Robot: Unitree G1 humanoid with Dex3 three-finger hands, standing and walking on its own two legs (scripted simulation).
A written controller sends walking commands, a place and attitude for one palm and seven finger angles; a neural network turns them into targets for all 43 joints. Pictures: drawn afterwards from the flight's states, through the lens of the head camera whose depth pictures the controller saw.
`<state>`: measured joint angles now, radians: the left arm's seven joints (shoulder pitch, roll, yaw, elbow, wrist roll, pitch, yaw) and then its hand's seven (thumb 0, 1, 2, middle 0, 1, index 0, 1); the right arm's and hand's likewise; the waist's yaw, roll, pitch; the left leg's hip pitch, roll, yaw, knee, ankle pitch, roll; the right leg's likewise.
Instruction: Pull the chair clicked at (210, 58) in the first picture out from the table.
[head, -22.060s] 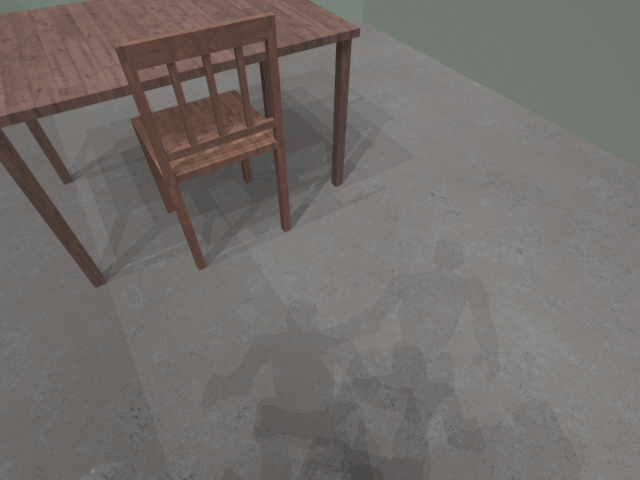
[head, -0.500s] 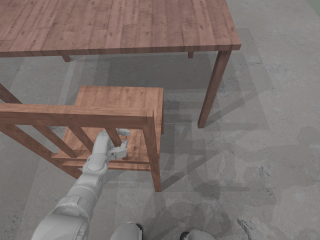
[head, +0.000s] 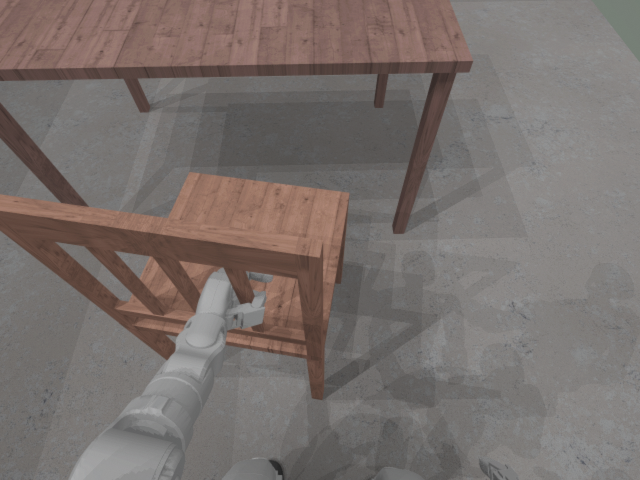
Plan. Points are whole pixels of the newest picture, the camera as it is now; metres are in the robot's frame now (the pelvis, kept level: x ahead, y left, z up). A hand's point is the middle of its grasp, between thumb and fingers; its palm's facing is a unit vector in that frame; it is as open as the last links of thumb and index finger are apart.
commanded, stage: step backward, pulling the chair out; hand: left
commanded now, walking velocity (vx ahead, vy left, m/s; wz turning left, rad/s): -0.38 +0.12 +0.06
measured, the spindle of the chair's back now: (188, 291) +0.37 +0.23 -0.09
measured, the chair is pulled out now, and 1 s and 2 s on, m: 0.41 0.63 0.63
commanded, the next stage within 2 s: stop walking, hand still on the chair in 0.20 s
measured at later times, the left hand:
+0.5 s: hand (248, 426) +0.18 +0.11 -0.06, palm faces -0.12 -0.98 -0.13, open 5.2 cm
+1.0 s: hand out of the picture +0.12 +0.09 -0.06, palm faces -0.15 -0.98 -0.15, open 5.2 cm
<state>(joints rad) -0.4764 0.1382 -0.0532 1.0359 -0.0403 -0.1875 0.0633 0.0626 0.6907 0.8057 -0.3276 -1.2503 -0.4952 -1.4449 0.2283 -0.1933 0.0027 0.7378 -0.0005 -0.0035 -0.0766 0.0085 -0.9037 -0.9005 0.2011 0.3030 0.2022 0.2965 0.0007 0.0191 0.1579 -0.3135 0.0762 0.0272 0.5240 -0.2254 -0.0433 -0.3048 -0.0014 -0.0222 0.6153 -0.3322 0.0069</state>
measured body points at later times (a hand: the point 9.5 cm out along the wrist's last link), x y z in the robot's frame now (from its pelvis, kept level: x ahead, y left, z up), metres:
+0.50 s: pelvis -0.13 +0.02 +0.00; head -0.08 +0.01 +0.45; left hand +0.18 +0.16 -0.05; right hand -0.05 -0.24 -0.13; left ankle -0.16 +0.15 -0.73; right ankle -0.11 -0.09 -0.72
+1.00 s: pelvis -0.14 +0.02 +0.01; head -0.14 -0.01 +0.45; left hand +0.13 +0.15 -0.05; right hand -0.03 -0.24 -0.12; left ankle -0.16 +0.15 -0.73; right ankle -0.13 -0.09 -0.73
